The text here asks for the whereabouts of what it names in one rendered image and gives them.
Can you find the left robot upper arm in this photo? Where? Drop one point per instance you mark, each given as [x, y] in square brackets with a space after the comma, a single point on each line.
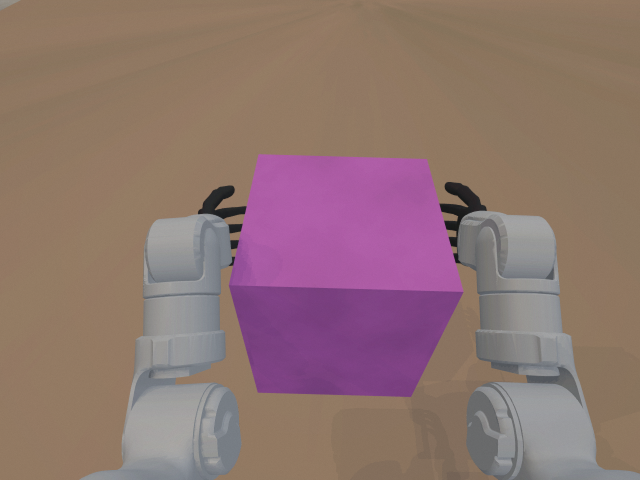
[179, 432]

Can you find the robot left forearm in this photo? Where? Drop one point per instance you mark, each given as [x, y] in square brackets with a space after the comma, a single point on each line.
[183, 258]

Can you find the robot right hand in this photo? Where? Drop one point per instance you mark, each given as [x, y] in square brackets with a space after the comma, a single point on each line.
[470, 199]

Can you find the carton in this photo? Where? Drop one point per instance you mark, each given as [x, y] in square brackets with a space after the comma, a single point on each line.
[344, 278]

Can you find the robot left hand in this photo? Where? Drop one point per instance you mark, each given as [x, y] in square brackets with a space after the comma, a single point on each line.
[214, 199]

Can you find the robot right forearm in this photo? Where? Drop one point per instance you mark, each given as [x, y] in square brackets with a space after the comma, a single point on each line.
[515, 260]

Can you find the right robot upper arm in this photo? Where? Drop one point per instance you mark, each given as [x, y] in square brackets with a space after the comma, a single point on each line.
[533, 431]

